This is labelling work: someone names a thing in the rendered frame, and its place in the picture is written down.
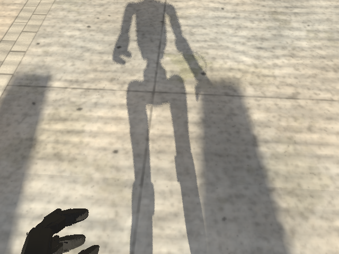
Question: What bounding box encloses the left robot hand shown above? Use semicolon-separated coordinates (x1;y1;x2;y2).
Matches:
21;208;100;254

